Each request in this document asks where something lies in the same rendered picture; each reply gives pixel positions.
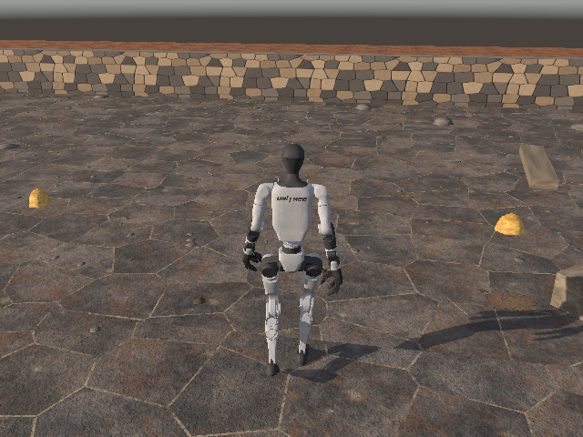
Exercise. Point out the left robot hand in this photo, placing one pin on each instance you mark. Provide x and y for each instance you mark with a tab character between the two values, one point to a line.
255	258

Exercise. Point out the left robot upper arm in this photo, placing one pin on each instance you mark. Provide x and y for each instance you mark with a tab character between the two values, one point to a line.
264	191

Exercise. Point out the right robot hand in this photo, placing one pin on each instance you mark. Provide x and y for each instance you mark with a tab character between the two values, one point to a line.
338	280

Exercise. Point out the robot head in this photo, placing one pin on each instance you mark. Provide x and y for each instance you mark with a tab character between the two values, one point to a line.
292	157

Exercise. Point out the humanoid robot torso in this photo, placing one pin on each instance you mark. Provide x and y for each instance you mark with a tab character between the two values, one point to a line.
291	219

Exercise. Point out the robot left forearm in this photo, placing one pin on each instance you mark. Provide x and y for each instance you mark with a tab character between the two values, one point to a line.
251	240

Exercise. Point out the robot right forearm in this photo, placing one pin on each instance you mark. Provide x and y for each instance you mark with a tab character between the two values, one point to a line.
331	250

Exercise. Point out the right robot upper arm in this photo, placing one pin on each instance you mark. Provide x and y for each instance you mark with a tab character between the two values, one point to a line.
324	209

